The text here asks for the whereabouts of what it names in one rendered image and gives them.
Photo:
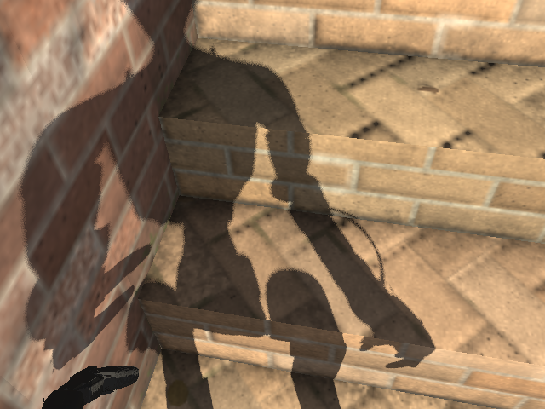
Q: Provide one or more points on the left robot hand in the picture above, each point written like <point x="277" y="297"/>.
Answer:
<point x="89" y="384"/>

